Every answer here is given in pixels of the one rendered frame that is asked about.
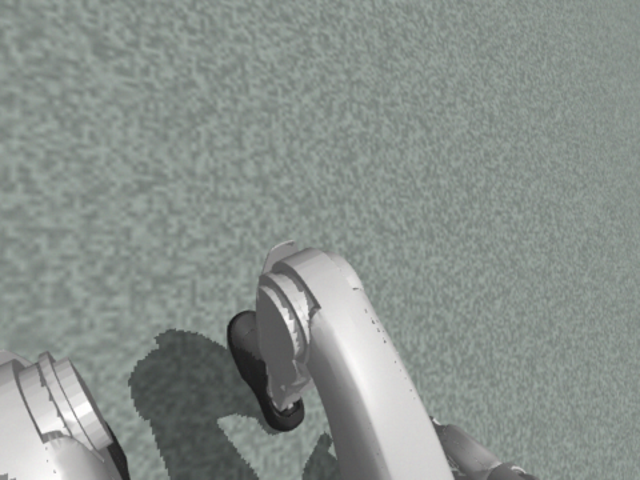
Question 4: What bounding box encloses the right robot hand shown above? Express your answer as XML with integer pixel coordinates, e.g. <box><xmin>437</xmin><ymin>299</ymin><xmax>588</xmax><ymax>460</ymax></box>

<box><xmin>429</xmin><ymin>416</ymin><xmax>503</xmax><ymax>480</ymax></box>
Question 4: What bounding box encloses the right robot arm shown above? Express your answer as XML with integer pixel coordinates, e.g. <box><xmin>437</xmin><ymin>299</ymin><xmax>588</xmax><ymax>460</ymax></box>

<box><xmin>487</xmin><ymin>463</ymin><xmax>540</xmax><ymax>480</ymax></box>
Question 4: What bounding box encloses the right robot foot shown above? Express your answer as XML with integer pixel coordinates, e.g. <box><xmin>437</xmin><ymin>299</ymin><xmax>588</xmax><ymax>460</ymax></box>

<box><xmin>227</xmin><ymin>310</ymin><xmax>304</xmax><ymax>432</ymax></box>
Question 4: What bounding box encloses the left robot foot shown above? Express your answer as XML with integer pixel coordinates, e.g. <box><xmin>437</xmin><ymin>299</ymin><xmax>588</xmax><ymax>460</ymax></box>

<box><xmin>104</xmin><ymin>420</ymin><xmax>130</xmax><ymax>480</ymax></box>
